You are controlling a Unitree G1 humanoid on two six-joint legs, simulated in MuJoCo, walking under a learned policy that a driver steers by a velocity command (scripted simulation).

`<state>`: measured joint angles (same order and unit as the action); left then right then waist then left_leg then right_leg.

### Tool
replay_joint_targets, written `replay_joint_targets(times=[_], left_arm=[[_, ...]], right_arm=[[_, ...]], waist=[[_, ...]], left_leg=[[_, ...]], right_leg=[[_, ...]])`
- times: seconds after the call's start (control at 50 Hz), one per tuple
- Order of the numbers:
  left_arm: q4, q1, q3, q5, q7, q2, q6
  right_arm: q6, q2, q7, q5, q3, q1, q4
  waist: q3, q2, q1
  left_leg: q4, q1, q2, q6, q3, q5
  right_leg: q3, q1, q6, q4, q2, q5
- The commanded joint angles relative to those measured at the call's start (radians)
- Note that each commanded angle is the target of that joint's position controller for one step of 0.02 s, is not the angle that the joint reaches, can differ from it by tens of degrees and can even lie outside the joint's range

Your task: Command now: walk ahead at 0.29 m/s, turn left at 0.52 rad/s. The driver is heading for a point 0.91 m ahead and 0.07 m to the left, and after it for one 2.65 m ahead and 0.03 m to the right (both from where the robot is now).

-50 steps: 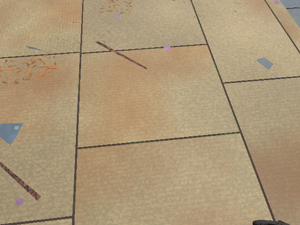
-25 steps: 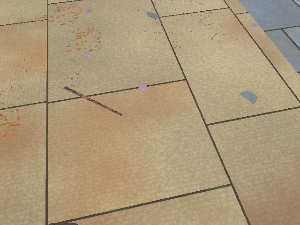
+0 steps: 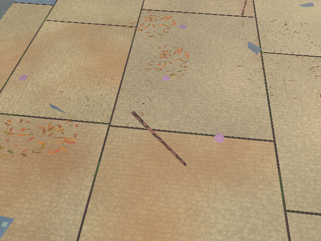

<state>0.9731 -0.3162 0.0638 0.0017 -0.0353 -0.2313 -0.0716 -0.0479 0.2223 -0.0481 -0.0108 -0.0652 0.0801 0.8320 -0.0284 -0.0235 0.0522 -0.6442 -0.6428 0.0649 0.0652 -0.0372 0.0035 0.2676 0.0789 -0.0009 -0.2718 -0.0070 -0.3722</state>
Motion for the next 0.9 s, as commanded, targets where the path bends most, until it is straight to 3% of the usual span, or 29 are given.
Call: replay_joint_targets(times=[0.02,0.04,0.06,0.08,0.1,0.12,0.14,0.16,0.2,0.24,0.28,0.32,0.38,0.44,0.52,0.54,0.56,0.58,0.6,0.62,0.64,0.68,0.74,0.88,0.9], left_arm=[[-0.068,0.044,0.047,0.018,-0.022,-0.214,0.02],[-0.083,0.076,0.046,0.023,-0.021,-0.216,0.023],[-0.104,0.058,0.039,0.007,-0.015,-0.198,0.013],[-0.131,-0.05,0.002,-0.051,0.005,-0.059,-0.007],[-0.138,-0.076,0.001,-0.01,0.022,-0.108,-0.03],[-0.165,0.039,0.012,0.026,0.024,-0.147,-0.034],[-0.179,0.092,0.014,0.023,0.015,-0.148,-0.028],[-0.17,0.106,0.02,0.004,0.0,-0.155,-0.012],[-0.185,0.088,0.033,-0.009,-0.012,-0.169,0.024],[-0.195,0.075,0.028,-0.015,-0.02,-0.138,0.038],[-0.205,0.088,0.026,-0.017,-0.027,-0.132,0.045],[-0.212,0.11,0.025,-0.015,-0.03,-0.133,0.054],[-0.234,0.164,0.023,-0.009,-0.03,-0.132,0.063],[-0.247,0.193,0.019,-0.005,-0.023,-0.13,0.056],[-0.245,0.166,0.015,0.0,-0.004,-0.122,0.033],[-0.235,0.137,0.012,-0.002,0.004,-0.11,0.026],[-0.232,0.124,0.014,-0.013,0.01,-0.133,0.02],[-0.241,0.107,0.026,-0.031,0.009,-0.206,0.019],[-0.233,0.154,0.03,-0.036,0.008,-0.223,0.027],[-0.238,0.166,0.015,-0.029,0.01,-0.149,0.029],[-0.239,0.175,0.01,-0.022,0.012,-0.132,0.029],[-0.238,0.164,0.012,-0.015,0.015,-0.149,0.027],[-0.238,0.143,0.009,-0.017,0.015,-0.142,0.022],[-0.239,0.127,0.002,-0.012,0.01,-0.118,0.033],[-0.231,0.113,-0.002,-0.014,0.013,-0.106,0.035]], right_arm=[[-0.013,0.119,-0.019,-0.003,-0.039,0.085,-0.071],[-0.017,0.175,-0.012,-0.005,-0.066,0.214,-0.043],[-0.013,0.258,0.013,0.004,-0.093,0.29,-0.034],[-0.007,0.345,0.031,0.025,-0.095,0.246,-0.056],[-0.009,0.318,0.022,0.033,-0.083,0.276,-0.091],[-0.007,0.263,0.02,0.025,-0.073,0.223,-0.114],[-0.005,0.215,0.023,-0.002,-0.062,0.144,-0.124],[-0.001,0.184,0.027,-0.011,-0.052,0.089,-0.137],[0.007,0.177,0.033,0.011,-0.049,0.057,-0.153],[0.007,0.201,0.039,0.019,-0.056,0.065,-0.159],[0.013,0.215,0.053,0.012,-0.059,0.08,-0.165],[0.026,0.207,0.066,0.008,-0.053,0.082,-0.172],[0.042,0.192,0.077,0.012,-0.042,0.074,-0.178],[0.049,0.183,0.079,0.024,-0.033,0.075,-0.178],[0.054,0.158,0.07,0.024,-0.013,0.081,-0.172],[0.056,0.145,0.069,0.018,-0.004,0.077,-0.17],[0.054,0.132,0.069,0.017,0.001,0.109,-0.163],[0.045,0.113,0.068,0.033,0.008,0.156,-0.167],[0.036,0.103,0.062,0.026,0.004,0.201,-0.167],[0.032,0.137,0.059,0.035,0.0,0.152,-0.172],[0.035,0.147,0.057,0.031,-0.005,0.105,-0.18],[0.056,0.127,0.055,0.036,-0.004,0.069,-0.185],[0.061,0.12,0.051,0.023,-0.006,0.09,-0.172],[0.04,0.105,0.053,0.023,-0.004,0.092,-0.161],[0.041,0.094,0.054,0.024,-0.001,0.11,-0.149]], waist=[[0.055,0.133,-0.103],[0.123,0.111,-0.174],[0.197,-0.004,-0.202],[0.304,-0.244,-0.064],[0.537,-0.138,-0.106],[0.439,-0.05,-0.129],[0.29,0.019,-0.1],[0.205,0.057,-0.071],[0.16,0.017,-0.022],[0.167,-0.02,-0.012],[0.192,-0.036,-0.019],[0.207,-0.055,-0.032],[0.177,-0.083,-0.054],[0.141,-0.109,-0.074],[0.14,-0.112,-0.063],[0.137,-0.101,-0.036],[0.137,-0.073,-0.037],[0.162,0.054,-0.073],[0.141,0.231,-0.136],[0.143,0.233,-0.102],[0.128,0.212,-0.086],[0.098,0.179,-0.066],[0.059,0.091,-0.054],[0.079,-0.001,-0.036],[0.098,-0.005,-0.035]], left_leg=[[0.028,0.184,-0.102,0.044,-0.084,-0.107],[0.13,0.361,-0.132,0.077,-0.073,-0.015],[0.162,0.603,-0.032,0.129,0.088,0.315],[0.038,0.914,0.218,0.288,0.469,0.889],[0.138,0.992,0.327,0.414,0.705,0.747],[0.188,0.9,0.267,0.364,0.592,0.592],[0.224,0.749,0.209,0.303,0.484,0.44],[0.263,0.597,0.171,0.267,0.429,0.356],[0.31,0.406,0.129,0.245,0.388,0.291],[0.309,0.355,0.098,0.237,0.347,0.35],[0.298,0.375,0.092,0.223,0.338,0.337],[0.297,0.389,0.087,0.201,0.343,0.218],[0.315,0.367,0.066,0.168,0.357,-0.031],[0.317,0.357,0.068,0.164,0.379,-0.138],[0.239,0.389,0.077,0.154,0.403,-0.006],[0.213,0.379,0.057,0.129,0.392,0.022],[0.188,0.351,0.027,0.087,0.377,-0.006],[0.085,0.289,-0.044,0.032,0.31,-0.142],[0.055,0.24,-0.135,-0.013,0.18,-0.343],[0.063,0.29,-0.105,-0.041,0.159,-0.358],[0.085,0.323,-0.097,-0.045,0.152,-0.299],[0.121,0.382,-0.089,-0.04,0.16,-0.185],[0.145,0.38,-0.069,0.001,0.192,-0.123],[0.156,0.373,-0.051,-0.003,0.219,-0.07],[0.163,0.383,-0.058,-0.003,0.212,-0.161]], right_leg=[[-0.043,-0.024,0.086,-0.255,0.265,1.137],[-0.037,-0.072,0.052,-0.442,0.228,1.056],[-0.035,-0.267,-0.014,-0.731,0.161,0.697],[-0.115,-0.633,-0.076,-1.093,-0.023,-0.339],[-0.351,-0.693,-0.069,-1.236,-0.048,-0.375],[-0.38,-0.747,-0.047,-1.215,-0.004,-0.274],[-0.358,-0.785,-0.041,-1.131,0.034,-0.174],[-0.353,-0.753,-0.046,-1.062,0.065,-0.12],[-0.355,-0.64,-0.045,-0.97,0.077,-0.074],[-0.342,-0.613,-0.056,-0.887,0.06,-0.038],[-0.345,-0.637,-0.071,-0.816,0.05,0.009],[-0.351,-0.652,-0.083,-0.761,0.056,0.062],[-0.354,-0.639,-0.089,-0.662,0.062,0.114],[-0.348,-0.589,-0.085,-0.551,0.061,0.107],[-0.315,-0.448,-0.056,-0.342,0.036,0.081],[-0.301,-0.367,-0.037,-0.197,0.027,0.187],[-0.334,-0.278,-0.013,-0.125,0.066,0.321],[-0.45,-0.186,0.042,-0.137,0.204,0.542],[-0.532,-0.21,0.145,-0.142,0.28,0.619],[-0.565,-0.267,0.182,-0.112,0.295,0.513],[-0.528,-0.283,0.149,-0.115,0.246,0.426],[-0.458,-0.336,0.079,-0.129,0.172,0.265],[-0.36,-0.349,0.02,-0.177,0.094,0.188],[-0.332,-0.289,0.022,-0.236,0.067,0.266],[-0.324,-0.282,0.023,-0.227,0.058,0.179]])
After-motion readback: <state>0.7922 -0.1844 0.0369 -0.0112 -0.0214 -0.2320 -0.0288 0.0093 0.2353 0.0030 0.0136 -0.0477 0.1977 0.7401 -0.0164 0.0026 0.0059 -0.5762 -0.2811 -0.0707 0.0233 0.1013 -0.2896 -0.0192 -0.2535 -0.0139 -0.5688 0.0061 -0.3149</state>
